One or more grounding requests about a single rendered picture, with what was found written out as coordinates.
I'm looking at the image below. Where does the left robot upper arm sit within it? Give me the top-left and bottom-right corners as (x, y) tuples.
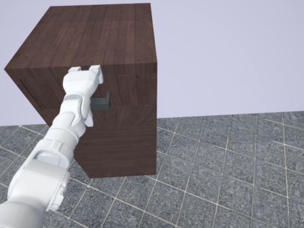
(0, 159), (70, 228)

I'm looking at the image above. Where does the left robot hand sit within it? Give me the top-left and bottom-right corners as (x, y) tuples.
(63, 65), (103, 127)

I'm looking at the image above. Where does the left robot forearm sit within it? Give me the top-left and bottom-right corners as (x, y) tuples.
(8, 92), (91, 199)

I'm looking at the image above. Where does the cabinet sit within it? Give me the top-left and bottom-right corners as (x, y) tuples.
(4, 3), (157, 179)

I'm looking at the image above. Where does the handle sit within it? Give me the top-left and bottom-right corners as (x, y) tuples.
(90, 92), (111, 110)

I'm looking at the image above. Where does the drawer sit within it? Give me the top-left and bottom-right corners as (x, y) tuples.
(21, 74), (150, 110)

